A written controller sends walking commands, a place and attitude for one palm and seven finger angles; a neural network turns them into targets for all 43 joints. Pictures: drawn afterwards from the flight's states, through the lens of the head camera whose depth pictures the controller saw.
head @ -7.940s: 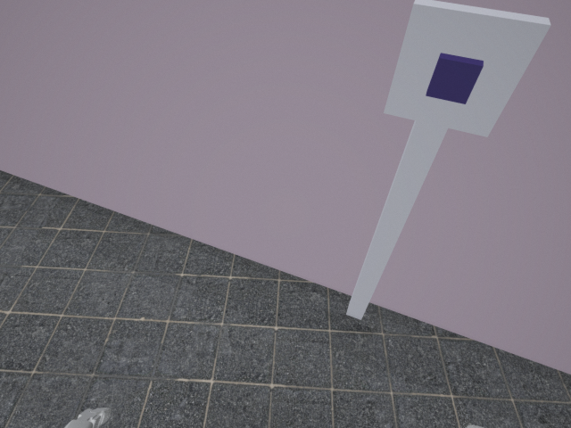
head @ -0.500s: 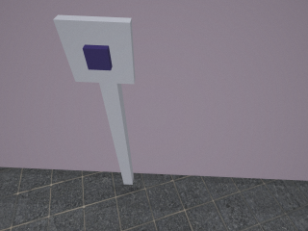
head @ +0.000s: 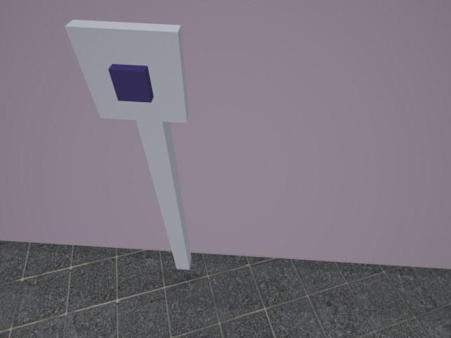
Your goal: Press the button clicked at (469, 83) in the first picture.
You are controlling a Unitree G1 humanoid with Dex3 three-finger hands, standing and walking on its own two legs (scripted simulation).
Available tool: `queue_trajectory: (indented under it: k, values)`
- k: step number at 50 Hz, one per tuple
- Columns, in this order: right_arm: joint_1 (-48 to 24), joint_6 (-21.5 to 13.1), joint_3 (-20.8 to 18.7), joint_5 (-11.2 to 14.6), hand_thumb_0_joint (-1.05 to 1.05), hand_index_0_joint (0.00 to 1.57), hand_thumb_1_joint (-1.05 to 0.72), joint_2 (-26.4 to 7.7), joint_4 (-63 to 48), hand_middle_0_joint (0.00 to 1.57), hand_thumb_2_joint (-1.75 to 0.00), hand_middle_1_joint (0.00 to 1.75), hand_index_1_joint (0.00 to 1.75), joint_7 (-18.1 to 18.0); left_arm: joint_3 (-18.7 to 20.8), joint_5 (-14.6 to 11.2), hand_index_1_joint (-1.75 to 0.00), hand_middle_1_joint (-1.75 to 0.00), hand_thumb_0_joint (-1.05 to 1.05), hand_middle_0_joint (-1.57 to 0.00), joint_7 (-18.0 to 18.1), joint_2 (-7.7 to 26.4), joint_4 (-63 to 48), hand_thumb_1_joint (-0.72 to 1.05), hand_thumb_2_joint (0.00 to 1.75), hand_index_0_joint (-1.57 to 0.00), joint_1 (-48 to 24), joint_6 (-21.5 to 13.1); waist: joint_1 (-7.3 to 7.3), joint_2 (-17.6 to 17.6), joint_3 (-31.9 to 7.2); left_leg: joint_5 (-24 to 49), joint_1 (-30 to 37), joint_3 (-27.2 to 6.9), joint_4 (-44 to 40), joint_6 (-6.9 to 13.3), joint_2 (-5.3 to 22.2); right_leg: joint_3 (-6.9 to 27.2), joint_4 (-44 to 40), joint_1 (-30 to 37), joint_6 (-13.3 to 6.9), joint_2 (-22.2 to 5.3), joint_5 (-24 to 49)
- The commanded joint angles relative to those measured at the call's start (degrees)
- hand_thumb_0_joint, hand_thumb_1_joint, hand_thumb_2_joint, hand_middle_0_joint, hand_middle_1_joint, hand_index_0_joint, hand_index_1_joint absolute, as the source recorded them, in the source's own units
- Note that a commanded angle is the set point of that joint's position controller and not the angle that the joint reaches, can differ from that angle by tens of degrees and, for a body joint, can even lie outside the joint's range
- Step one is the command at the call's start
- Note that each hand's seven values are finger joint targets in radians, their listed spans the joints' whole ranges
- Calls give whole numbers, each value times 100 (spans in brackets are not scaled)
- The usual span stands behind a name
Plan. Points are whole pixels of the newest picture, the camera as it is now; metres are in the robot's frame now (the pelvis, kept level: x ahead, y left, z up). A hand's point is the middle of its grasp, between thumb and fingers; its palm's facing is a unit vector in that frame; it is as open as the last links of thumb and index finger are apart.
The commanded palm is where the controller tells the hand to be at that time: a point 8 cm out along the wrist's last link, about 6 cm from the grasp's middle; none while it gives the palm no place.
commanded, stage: come to a stop and stand still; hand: left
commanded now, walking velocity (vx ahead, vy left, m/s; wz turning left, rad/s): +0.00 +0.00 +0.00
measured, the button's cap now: (132, 82) +0.50 +0.21 +0.20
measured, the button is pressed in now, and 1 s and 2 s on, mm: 0 0 0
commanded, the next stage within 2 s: look again from close up in 0.76 s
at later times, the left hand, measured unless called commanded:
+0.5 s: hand out of the picture -0.01 +0.13 -0.18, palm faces +0.07 -0.98 -0.16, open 7.4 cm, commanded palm none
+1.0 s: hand out of the picture +0.00 +0.16 -0.18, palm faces +0.05 -0.98 -0.20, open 7.4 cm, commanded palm none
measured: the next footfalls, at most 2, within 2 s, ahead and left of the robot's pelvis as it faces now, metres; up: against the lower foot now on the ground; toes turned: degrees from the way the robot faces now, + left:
none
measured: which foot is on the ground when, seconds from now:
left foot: down 0.00-1.00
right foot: down 0.00-1.00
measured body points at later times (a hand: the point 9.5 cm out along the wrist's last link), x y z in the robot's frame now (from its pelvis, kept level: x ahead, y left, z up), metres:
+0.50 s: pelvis +0.03 -0.02 +0.00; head +0.04 -0.02 +0.45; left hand -0.02 +0.18 -0.16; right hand +0.01 -0.22 -0.16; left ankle +0.05 +0.11 -0.74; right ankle -0.04 -0.07 -0.74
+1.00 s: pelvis +0.02 -0.01 -0.01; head +0.04 -0.01 +0.44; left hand +0.00 +0.21 -0.16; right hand +0.04 -0.24 -0.16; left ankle +0.05 +0.11 -0.74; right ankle -0.04 -0.07 -0.74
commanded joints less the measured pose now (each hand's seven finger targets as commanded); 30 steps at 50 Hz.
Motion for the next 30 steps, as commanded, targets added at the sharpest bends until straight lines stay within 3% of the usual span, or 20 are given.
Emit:
queue_trajectory:
  k: [1, 21, 30]
  values:
    - [437, -91, -75, -13, 0, 20, -90, -373, -100, 20, -90, 30, 30, -46, 49, 8, -30, -30, 0, -20, 24, 427, -76, 90, 90, -20, 591, -44, -11, 62, 535, 198, 315, -625, -303, 51, 562, 844, -807, -781, 64, -868, 424]
    - [297, -108, -53, 3, 0, 20, -90, -485, -88, 20, -90, 30, 30, -102, 116, 11, -30, -30, 0, -20, 60, 616, -112, 90, 90, -20, 564, -27, 34, -40, 320, 794, 488, -474, -56, 18, 589, 723, -668, -186, 308, -914, 2117]
    - [252, -99, -48, 7, 0, 20, -90, -534, -90, 20, -90, 30, 30, -118, 139, 11, -30, -30, 0, -20, 67, 669, -108, 90, 90, -20, 534, -10, 32, -44, 337, 841, 539, -456, -31, 11, 592, 700, -671, -107, 343, -929, 2294]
